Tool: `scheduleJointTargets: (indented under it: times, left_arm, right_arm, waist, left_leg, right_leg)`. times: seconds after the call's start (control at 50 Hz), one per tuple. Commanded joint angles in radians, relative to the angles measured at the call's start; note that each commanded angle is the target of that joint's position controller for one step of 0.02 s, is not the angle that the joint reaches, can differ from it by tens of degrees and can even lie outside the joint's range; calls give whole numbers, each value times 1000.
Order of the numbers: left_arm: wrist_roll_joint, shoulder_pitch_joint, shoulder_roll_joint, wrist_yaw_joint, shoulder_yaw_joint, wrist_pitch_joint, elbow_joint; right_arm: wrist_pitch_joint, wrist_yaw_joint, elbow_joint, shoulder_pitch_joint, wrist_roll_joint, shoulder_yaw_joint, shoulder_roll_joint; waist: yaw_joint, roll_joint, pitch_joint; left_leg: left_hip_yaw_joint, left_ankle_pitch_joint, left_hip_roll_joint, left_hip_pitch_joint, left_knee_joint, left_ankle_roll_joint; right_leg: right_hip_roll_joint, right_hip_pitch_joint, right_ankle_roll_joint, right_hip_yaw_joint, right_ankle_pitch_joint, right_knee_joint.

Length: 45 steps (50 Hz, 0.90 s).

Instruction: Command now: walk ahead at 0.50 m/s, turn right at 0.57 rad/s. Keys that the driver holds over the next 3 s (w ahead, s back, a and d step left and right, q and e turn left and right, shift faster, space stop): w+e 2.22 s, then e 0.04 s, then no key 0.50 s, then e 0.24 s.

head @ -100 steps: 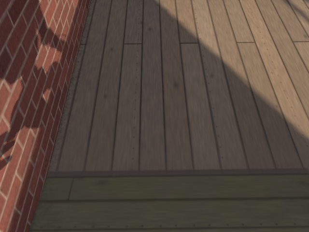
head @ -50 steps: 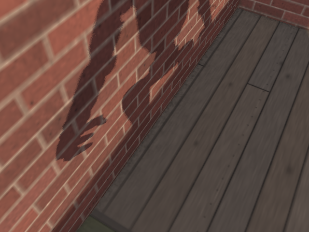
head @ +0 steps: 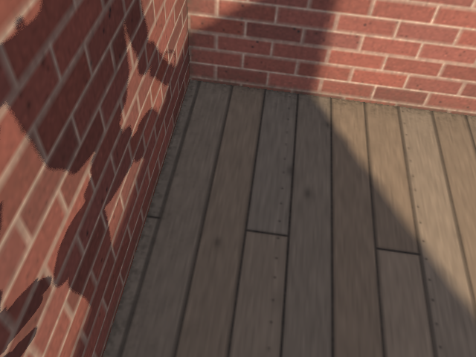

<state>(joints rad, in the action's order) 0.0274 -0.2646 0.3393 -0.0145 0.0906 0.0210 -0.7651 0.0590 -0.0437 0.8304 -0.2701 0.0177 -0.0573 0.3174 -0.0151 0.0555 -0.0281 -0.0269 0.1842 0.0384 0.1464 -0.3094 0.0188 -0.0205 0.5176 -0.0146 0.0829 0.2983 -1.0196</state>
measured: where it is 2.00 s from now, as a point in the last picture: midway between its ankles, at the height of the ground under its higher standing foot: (445, 229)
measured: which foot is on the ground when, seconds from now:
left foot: down 0.00-0.26, up 0.28-0.74, down 0.76-1.00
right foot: up 0.00-0.24, down 0.26-0.78, up 0.80-1.00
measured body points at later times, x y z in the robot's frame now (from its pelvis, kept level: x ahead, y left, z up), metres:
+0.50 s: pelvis +0.27 -0.14 +0.00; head +0.30 -0.17 +0.44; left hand +0.43 +0.10 -0.10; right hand +0.35 -0.45 -0.11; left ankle +0.39 +0.01 -0.68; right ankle +0.25 -0.20 -0.75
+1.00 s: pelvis +0.55 -0.23 -0.01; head +0.57 -0.25 +0.44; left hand +0.83 -0.09 -0.11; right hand +0.41 -0.49 -0.13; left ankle +0.60 -0.13 -0.75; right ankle +0.50 -0.37 -0.67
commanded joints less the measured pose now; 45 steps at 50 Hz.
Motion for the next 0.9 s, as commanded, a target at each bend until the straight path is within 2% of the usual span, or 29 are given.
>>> scheduleJointTargets:
  times: [0.02, 0.1, 0.16, 0.2, 0.22, 0.24, 0.26, 0.28, 0.3, 0.32, 0.34, 0.36, 0.38, 0.4, 0.42, 0.5, 0.58, 0.66, 0.68, 0.72, 0.74, 0.76, 0.78, 0.8, 0.82, 0.84, 0.86, 0.88, 0.9]
  left_arm:
    - [-1, 73, 12, -12, -1, 6, 124]
    - [-7, 143, -1, -29, -6, -9, 174]
    - [-5, 190, 16, -47, -7, -3, 205]
    - [-11, 146, 47, -46, 5, -6, 204]
    - [-17, 79, 71, -44, 19, -9, 190]
    - [-18, -70, 117, -38, 46, -14, 143]
    - [-3, -242, 182, -19, 79, -24, 96]
    - [-5, -174, 340, -8, 95, -25, 119]
    - [13, -165, 218, -15, 58, -13, 173]
    - [1, -130, 153, -19, 37, 15, 157]
    - [7, -102, 160, -22, 36, 32, 145]
    - [8, -46, 138, -23, 30, 36, 150]
    - [-2, -5, 121, -23, 23, 37, 163]
    - [-8, 13, 110, -21, 21, 37, 172]
    - [-2, 17, 115, -18, 24, 39, 169]
    - [12, -46, 106, 9, 26, 51, 134]
    - [8, -86, 111, 22, 26, 42, 103]
    - [14, -133, 95, 25, 23, 33, 64]
    - [13, -136, 90, 29, 21, 32, 56]
    - [9, -130, 94, 36, 24, 23, 53]
    - [8, -104, 86, 35, 20, 21, 60]
    - [-3, -73, 57, 29, 6, 21, 78]
    - [-22, -124, 6, 29, -8, 22, 89]
    - [14, -264, -26, 31, -22, 24, 93]
    - [23, -232, 69, 39, -9, 19, 66]
    - [19, -115, 99, 39, -2, 20, 81]
    - [13, -63, 97, 40, 1, 23, 87]
    - [8, -43, 82, 37, 3, 27, 92]
    - [16, -48, 61, 31, 1, 26, 94]
  right_arm:
    - [8, -1, -20, -13, 8, -45, 181]
    - [15, -18, -16, -7, -11, -39, 191]
    - [25, 1, -9, -9, -28, -47, 216]
    - [26, 11, -1, 10, -54, -64, 251]
    - [22, 12, 2, 18, -56, -69, 265]
    - [19, 11, 6, 3, -48, -64, 252]
    - [24, 12, 1, -33, -22, -49, 217]
    - [48, 25, -69, -168, 19, -3, 61]
    - [77, 32, -70, -112, -31, -9, 130]
    - [85, 30, -86, -2, -67, -26, 191]
    - [91, 20, -94, 45, -53, -17, 165]
    - [93, 11, -84, 54, -24, -19, 159]
    - [86, 18, -87, 32, -8, -18, 151]
    - [75, 26, -83, 27, -7, -20, 147]
    - [66, 37, -84, 46, -7, -19, 138]
    - [48, 45, -122, 163, 11, -12, 95]
    - [55, 60, -156, 306, -3, 3, 50]
    - [60, 61, -175, 352, -15, -14, 85]
    - [61, 60, -171, 346, -11, -18, 89]
    - [66, 51, -143, 280, -15, -35, 127]
    - [71, 44, -118, 196, -12, -49, 145]
    - [72, 39, -91, 65, -3, -61, 175]
    - [66, 35, -70, -101, 0, -74, 219]
    - [54, 46, -33, -155, 0, -78, 233]
    - [51, 49, -55, -94, -19, -60, 142]
    - [45, 44, -71, -32, -19, -48, 94]
    - [37, 44, -71, 11, -12, -39, 76]
    - [35, 40, -58, 29, -6, -32, 56]
    - [38, 37, -48, 31, 1, -28, 50]
  waist:
    - [-21, -216, -23]
    - [-21, -208, -49]
    - [-14, -222, -51]
    - [29, -211, -42]
    - [80, -184, -8]
    - [151, -141, 74]
    - [224, -28, 153]
    - [52, 390, 274]
    - [99, 277, 427]
    - [117, 145, 273]
    - [90, 54, 166]
    - [58, 16, 115]
    - [9, 6, 102]
    - [-6, 14, 97]
    - [-7, -6, 95]
    - [29, -22, 29]
    - [77, 12, -9]
    - [79, 35, -40]
    - [76, 47, -41]
    - [37, 76, -27]
    - [-15, 81, 23]
    - [-85, 57, 142]
    - [-108, -90, 296]
    - [-44, -410, 392]
    - [-51, -252, 267]
    - [-73, -174, 110]
    - [-58, -112, 24]
    - [-40, -122, -12]
    - [-24, -159, -21]
  left_leg:
    - [119, -123, 249, -85, 171, -157]
    - [-20, -142, 217, -50, 147, -101]
    - [-70, -135, 249, -56, 121, -88]
    - [-108, -308, 275, -95, 33, -79]
    - [-143, -486, 262, -95, -83, -65]
    - [-172, -607, 228, -68, -275, -48]
    - [-172, -423, 194, 118, -558, -7]
    - [-81, 421, -6, 490, -942, 50]
    - [131, 428, -2, 543, -1063, 21]
    - [118, 343, 21, 620, -1075, -7]
    - [111, 281, 54, 616, -1016, -25]
    - [115, 228, 82, 566, -937, -27]
    - [132, 172, 98, 486, -881, -33]
    - [131, 155, 98, 448, -842, -33]
    - [123, 145, 93, 444, -800, -24]
    - [108, -33, 49, 508, -525, 23]
    - [66, -284, -25, 369, -269, 33]
    - [98, -265, -46, 309, -170, 17]
    - [103, -243, -45, 303, -166, 11]
    - [96, -152, -60, 240, -154, -11]
    - [80, -169, -70, 119, -118, -31]
    - [132, -198, 2, -96, -143, -72]
    - [327, -230, 176, -409, -201, -145]
    - [763, -10, 386, -595, -76, -279]
    - [755, 224, 376, -493, -34, -245]
    - [600, 234, 326, -341, 8, -209]
    - [491, 159, 282, -214, 48, -191]
    - [418, 94, 250, -143, 78, -184]
    - [347, 48, 222, -94, 105, -172]
  right_leg:
    - [-67, 167, -32, -6, -117, 59]
    - [-52, 108, -28, -55, -277, 205]
    - [-44, 17, 17, -100, -238, 314]
    - [-22, -54, 57, -132, -173, 345]
    - [15, -160, 84, -161, -159, 384]
    - [71, -348, 115, -183, -176, 403]
    - [51, -613, 156, -73, -236, 401]
    - [-189, -862, 346, 504, -20, 572]
    - [-260, -882, 385, 733, 182, 745]
    - [-265, -783, 333, 651, 138, 769]
    - [-232, -663, 298, 549, -25, 754]
    - [-187, -550, 272, 437, -163, 738]
    - [-154, -450, 267, 373, -218, 743]
    - [-140, -408, 272, 352, -258, 763]
    - [-146, -407, 287, 333, -319, 786]
    - [-117, -410, 298, 249, -443, 819]
    - [-66, -324, 238, 212, -318, 821]
    - [-89, -393, 210, 299, -265, 784]
    - [-99, -425, 208, 316, -285, 761]
    - [-109, -483, 195, 350, -414, 689]
    - [-72, -480, 174, 336, -526, 594]
    - [-21, -422, 143, 299, -535, 399]
    - [82, -217, 95, 218, -204, 110]
    - [171, 57, 54, 173, 357, -165]
    - [63, 171, 45, 171, 297, -265]
    - [25, 205, 39, 113, 195, -270]
    - [-10, 184, 32, 76, 120, -249]
    - [-36, 161, 30, 71, 64, -206]
    - [-59, 119, 29, 62, 32, -181]
Next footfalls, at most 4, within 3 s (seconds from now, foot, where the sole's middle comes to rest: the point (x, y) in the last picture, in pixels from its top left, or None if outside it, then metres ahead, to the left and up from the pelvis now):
0.26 right None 0.29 -0.21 -0.79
0.76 left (282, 305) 0.63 -0.16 -0.79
1.26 right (412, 281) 0.72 -0.57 -0.79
1.78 left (431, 199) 1.04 -0.73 -0.79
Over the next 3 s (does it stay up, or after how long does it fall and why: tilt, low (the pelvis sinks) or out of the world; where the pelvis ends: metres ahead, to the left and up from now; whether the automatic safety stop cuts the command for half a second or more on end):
stays up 0.96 -1.07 -0.02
